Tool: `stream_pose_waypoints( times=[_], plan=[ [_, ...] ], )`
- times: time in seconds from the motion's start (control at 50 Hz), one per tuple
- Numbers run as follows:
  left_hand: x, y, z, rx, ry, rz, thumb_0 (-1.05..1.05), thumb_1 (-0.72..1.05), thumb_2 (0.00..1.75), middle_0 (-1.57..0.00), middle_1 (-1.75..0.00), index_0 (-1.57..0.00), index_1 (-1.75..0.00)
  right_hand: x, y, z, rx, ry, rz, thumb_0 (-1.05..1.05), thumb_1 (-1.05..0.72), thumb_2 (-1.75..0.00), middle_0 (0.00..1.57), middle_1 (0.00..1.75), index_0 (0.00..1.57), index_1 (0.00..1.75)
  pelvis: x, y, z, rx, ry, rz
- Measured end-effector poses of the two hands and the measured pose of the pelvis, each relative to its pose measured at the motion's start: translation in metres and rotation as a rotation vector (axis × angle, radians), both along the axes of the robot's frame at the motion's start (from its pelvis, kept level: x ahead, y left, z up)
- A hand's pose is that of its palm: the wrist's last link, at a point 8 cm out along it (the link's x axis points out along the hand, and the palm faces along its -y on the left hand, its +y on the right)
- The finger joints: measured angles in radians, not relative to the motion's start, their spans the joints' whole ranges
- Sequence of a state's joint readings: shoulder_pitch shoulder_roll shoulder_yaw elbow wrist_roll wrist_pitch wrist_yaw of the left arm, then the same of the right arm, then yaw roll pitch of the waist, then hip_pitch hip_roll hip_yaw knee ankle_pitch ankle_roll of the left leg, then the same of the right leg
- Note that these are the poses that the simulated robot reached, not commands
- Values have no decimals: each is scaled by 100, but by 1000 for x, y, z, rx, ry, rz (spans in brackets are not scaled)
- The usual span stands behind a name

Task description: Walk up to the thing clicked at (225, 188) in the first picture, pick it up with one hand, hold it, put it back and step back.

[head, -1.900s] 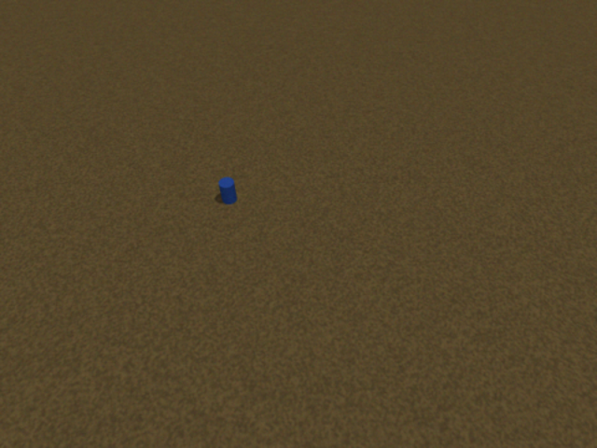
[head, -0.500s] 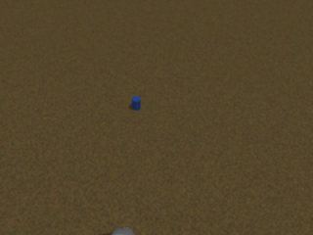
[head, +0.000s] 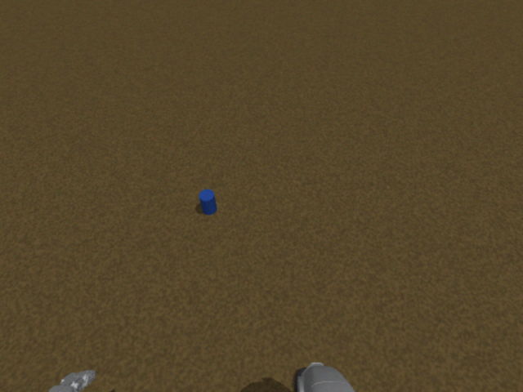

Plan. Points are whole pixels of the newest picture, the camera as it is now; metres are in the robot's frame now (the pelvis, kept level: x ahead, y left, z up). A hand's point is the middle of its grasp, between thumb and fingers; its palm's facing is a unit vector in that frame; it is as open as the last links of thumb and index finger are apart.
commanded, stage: walk up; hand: left
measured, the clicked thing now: (208, 202) +0.98 +0.21 -0.71
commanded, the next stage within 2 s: none
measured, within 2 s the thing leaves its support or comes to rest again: neither
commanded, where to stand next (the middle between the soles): +0.61 -0.02 m, yaw +2 degrees
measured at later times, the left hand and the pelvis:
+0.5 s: hand (118, 339) +0.24 +0.27 -0.16, palm faces +0.00 -0.94 -0.34, open 7.4 cm; pelvis +0.22 -0.01 -0.01, yaw +1 degrees
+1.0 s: hand (157, 236) +0.43 +0.21 -0.11, palm faces +0.02 -0.90 -0.43, open 7.4 cm; pelvis +0.39 -0.07 +0.00, yaw +2 degrees
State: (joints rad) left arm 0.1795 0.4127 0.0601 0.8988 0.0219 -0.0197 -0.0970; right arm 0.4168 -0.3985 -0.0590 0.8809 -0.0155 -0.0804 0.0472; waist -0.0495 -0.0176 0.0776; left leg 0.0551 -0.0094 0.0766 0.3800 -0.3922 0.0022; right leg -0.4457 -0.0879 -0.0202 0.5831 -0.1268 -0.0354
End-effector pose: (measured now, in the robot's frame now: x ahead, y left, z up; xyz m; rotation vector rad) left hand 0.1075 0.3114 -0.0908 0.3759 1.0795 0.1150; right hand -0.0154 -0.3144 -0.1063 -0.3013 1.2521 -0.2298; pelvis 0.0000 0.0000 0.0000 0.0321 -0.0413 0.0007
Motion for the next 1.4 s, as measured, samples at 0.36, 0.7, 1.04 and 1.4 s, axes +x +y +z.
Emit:
stream_pose_waypoints(
  times=[0.36,0.7,1.04,1.4],
  plan=[
    [103,-30,2,-7,-8,74,0,90,90,-21,-30,-20,-30,245,-30,16,-17,-118,146,1,-90,-90,21,30,20,30,154,-26,6,-45,1,19],
    [213,-10,-14,-5,106,71,0,90,90,-20,-29,-20,-30,368,-17,30,-46,-187,131,1,-90,-90,21,30,21,30,286,-19,4,-15,-11,-2],
    [319,-62,21,85,5,126,0,90,90,-21,-30,-20,-30,488,-69,-11,39,-96,148,1,-90,-90,21,30,20,30,401,-71,2,-23,-16,33],
    [394,-30,-26,29,109,151,0,90,90,-21,-30,-20,-30,633,-19,14,-12,-217,202,1,-90,-90,21,30,20,30,493,-36,-9,-36,-22,49]
  ],
)
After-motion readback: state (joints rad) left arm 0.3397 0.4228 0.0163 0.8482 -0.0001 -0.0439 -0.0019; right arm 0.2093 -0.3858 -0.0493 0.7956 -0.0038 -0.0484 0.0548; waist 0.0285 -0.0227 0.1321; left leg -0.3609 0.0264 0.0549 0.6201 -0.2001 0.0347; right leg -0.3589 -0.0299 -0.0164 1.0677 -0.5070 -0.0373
